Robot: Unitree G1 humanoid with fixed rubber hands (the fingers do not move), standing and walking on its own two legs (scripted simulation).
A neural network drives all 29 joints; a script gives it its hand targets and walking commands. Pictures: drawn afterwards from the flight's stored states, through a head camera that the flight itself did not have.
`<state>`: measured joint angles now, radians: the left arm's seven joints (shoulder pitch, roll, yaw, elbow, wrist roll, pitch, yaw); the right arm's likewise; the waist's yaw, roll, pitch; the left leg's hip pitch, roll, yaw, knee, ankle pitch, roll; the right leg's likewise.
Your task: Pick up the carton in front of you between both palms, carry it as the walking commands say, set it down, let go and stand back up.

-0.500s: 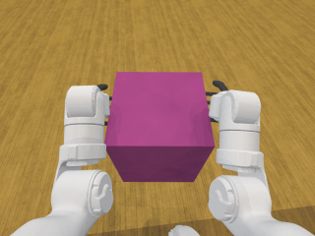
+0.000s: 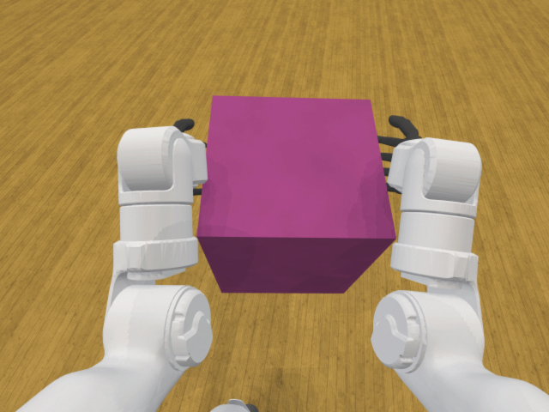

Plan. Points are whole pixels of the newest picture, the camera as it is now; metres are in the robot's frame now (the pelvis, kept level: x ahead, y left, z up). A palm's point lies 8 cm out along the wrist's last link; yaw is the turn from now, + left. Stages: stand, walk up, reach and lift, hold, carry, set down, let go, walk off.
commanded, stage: carry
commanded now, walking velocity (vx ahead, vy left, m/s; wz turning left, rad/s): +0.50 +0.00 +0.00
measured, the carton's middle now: (287, 208) +0.41 +0.04 +0.08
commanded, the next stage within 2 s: none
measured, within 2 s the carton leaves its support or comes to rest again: neither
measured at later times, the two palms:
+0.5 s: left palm (267, 101) +0.68 +0.10 +0.09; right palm (413, 104) +0.68 -0.18 +0.10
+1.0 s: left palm (269, 42) +0.92 +0.13 +0.10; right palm (388, 43) +0.91 -0.15 +0.11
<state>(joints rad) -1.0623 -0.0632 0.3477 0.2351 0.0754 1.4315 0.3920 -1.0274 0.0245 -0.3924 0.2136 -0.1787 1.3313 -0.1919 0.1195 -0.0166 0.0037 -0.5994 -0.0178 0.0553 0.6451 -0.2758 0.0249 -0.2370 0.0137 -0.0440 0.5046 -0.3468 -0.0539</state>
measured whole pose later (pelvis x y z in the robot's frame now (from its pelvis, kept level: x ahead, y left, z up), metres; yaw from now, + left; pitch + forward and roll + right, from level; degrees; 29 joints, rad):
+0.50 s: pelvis +0.32 -0.02 -0.01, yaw -2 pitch +4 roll -1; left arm -0.68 -0.11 0.26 0.15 0.18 1.28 0.21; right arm -0.74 0.13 -0.31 0.18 -0.16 1.21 -0.26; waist -0.02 0.02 -0.03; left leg -0.16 0.05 0.08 0.73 -0.46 -0.01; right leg -0.48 0.02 -0.18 0.46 -0.05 -0.08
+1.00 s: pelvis +0.63 +0.00 -0.01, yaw -3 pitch +3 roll +1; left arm -0.35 -0.14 0.17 -0.09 0.14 1.30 0.23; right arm -0.40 0.20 -0.16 -0.03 -0.16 1.20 -0.25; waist -0.02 -0.03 -0.19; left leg -0.41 0.03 0.22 0.53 -0.18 0.08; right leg -0.27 -0.05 -0.07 0.97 -0.49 0.00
